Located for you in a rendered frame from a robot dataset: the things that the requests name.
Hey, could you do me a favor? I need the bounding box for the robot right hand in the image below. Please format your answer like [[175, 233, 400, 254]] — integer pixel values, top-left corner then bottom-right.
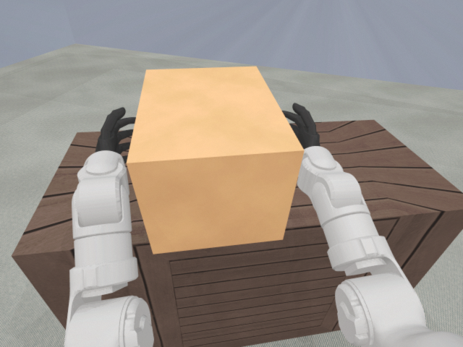
[[282, 103, 320, 149]]

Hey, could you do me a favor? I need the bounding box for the carton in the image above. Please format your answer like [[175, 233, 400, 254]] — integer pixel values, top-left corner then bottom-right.
[[127, 67, 304, 254]]

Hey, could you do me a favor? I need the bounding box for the robot left forearm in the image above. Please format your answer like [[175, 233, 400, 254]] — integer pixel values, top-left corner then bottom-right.
[[64, 150, 138, 347]]

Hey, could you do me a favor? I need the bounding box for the robot right forearm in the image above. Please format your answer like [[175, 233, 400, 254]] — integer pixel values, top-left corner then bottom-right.
[[297, 146, 426, 324]]

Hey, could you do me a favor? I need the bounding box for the robot left hand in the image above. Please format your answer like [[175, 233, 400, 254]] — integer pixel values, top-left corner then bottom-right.
[[95, 107, 136, 163]]

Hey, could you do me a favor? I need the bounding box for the right robot upper arm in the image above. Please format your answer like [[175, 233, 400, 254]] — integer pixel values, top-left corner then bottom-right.
[[335, 272, 463, 347]]

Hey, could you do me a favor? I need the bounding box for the left robot upper arm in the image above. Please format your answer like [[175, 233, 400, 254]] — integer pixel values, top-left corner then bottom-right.
[[66, 296, 154, 347]]

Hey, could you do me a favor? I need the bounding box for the pedestal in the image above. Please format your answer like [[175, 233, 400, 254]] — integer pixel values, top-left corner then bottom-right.
[[12, 120, 463, 347]]

